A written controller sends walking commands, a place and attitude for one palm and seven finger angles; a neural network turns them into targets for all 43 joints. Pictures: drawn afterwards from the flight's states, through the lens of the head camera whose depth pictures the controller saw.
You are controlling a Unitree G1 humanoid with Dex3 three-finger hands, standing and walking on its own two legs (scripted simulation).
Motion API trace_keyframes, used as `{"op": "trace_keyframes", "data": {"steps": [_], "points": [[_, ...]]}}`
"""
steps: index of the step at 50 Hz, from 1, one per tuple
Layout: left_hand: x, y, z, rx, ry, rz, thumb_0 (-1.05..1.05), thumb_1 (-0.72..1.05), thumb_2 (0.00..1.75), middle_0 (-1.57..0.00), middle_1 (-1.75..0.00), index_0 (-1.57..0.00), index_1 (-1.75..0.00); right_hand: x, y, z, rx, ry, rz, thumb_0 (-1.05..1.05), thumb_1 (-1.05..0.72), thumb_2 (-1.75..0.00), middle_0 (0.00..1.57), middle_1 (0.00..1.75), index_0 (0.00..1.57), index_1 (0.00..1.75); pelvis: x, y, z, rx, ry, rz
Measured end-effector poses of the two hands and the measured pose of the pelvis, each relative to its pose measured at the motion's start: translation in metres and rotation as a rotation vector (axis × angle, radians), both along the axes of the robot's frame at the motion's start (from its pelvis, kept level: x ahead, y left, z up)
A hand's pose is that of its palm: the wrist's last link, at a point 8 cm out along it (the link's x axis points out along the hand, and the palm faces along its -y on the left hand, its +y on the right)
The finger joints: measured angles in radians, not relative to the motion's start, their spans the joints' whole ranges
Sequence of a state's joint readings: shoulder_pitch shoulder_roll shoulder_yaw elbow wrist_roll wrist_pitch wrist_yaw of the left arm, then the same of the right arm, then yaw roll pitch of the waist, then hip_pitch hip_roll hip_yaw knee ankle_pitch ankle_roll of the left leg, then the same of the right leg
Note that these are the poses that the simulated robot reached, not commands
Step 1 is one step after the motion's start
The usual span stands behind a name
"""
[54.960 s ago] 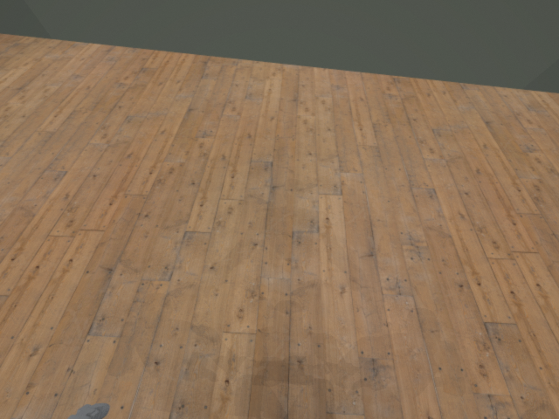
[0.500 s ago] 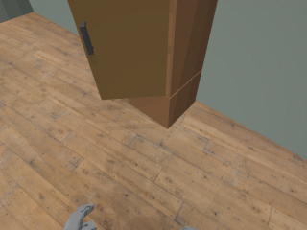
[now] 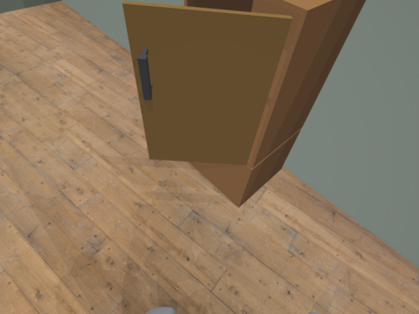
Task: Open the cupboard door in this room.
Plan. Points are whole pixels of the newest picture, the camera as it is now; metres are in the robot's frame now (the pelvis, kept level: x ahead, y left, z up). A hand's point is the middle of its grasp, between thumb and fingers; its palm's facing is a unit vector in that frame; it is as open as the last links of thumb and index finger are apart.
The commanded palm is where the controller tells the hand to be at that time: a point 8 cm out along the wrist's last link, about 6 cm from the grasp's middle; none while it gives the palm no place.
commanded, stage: take the last steps up to it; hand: left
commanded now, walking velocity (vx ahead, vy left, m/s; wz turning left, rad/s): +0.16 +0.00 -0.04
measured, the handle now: (146, 74) +0.68 +0.26 +0.05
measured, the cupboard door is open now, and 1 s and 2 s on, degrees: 45 45 45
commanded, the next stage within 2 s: come to a stop and stand still in 0.06 s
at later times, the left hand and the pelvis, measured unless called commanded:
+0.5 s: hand (137, 284) +0.19 +0.18 -0.16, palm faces -0.02 -0.97 -0.23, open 7.3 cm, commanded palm none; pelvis +0.09 -0.01 +0.00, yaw +0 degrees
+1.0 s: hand out of the picture +0.10 +0.23 -0.15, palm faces +0.02 -0.95 -0.30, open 7.4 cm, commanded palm none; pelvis +0.05 +0.02 +0.00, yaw -2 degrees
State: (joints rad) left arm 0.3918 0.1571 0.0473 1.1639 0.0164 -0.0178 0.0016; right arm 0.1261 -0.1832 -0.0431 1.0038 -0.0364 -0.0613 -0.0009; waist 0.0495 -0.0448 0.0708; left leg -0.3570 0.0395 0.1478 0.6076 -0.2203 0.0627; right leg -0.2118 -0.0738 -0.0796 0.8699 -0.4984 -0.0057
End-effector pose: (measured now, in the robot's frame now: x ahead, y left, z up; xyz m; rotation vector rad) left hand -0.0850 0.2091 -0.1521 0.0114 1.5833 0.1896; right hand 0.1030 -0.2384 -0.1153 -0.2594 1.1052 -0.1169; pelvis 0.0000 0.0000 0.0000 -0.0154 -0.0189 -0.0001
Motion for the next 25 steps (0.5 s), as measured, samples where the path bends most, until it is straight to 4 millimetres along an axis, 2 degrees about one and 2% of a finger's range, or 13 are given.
{"op": "trace_keyframes", "data": {"steps": [2,5,7,11,15,20,25], "points": [[0.026,0.008,0.002,0.0,-0.021,-0.018,0.0,0.91,0.9,-0.2,-0.3,-0.2,-0.3,0.006,0.01,0.002,0.005,0.0,-0.013,0.0,-0.92,-0.9,0.19,0.3,0.2,0.3,0.011,0.006,0.004,0.004,0.002,-0.01],[0.075,0.018,0.008,0.01,-0.1,-0.045,0.01,0.91,0.9,-0.2,-0.3,-0.2,-0.3,0.004,0.024,0.003,0.022,0.037,-0.041,0.0,-0.92,-0.9,0.19,0.3,0.2,0.3,0.026,0.013,0.011,0.008,0.008,-0.017],[0.11,0.023,0.012,0.019,-0.161,-0.066,0.01,0.91,0.9,-0.2,-0.3,-0.2,-0.3,0.001,0.023,0.005,0.012,0.057,-0.078,-0.01,-0.95,-0.9,0.2,0.3,0.21,0.3,0.037,0.017,0.015,0.008,0.012,-0.02],[0.172,0.036,0.02,0.062,-0.251,-0.105,0.01,0.94,0.9,-0.2,-0.3,-0.2,-0.3,-0.016,0.024,0.002,0.019,0.149,-0.105,-0.02,-0.96,-0.9,0.2,0.3,0.21,0.3,0.057,0.018,0.018,0.009,0.011,-0.018],[0.221,0.038,0.024,0.096,-0.314,-0.137,0.01,0.94,0.9,-0.2,-0.3,-0.2,-0.3,-0.035,0.028,-0.007,0.045,0.26,-0.14,-0.01,-0.94,-0.9,0.2,0.3,0.2,0.3,0.075,0.011,0.016,0.013,0.001,-0.008],[0.26,0.027,0.023,0.126,-0.35,-0.182,0.01,0.92,0.9,-0.2,-0.3,-0.2,-0.3,-0.047,0.026,-0.026,0.094,0.352,-0.205,0.0,-0.92,-0.9,0.2,0.3,0.2,0.3,0.092,-0.002,0.006,0.03,-0.002,-0.023],[0.271,0.014,0.021,0.123,-0.356,-0.198,0.0,0.91,0.9,-0.2,-0.3,-0.2,-0.3,-0.042,0.017,-0.031,0.103,0.368,-0.232,0.0,-0.92,-0.9,0.2,0.3,0.2,0.3,0.092,-0.006,0.003,0.021,0.006,-0.003]]}}
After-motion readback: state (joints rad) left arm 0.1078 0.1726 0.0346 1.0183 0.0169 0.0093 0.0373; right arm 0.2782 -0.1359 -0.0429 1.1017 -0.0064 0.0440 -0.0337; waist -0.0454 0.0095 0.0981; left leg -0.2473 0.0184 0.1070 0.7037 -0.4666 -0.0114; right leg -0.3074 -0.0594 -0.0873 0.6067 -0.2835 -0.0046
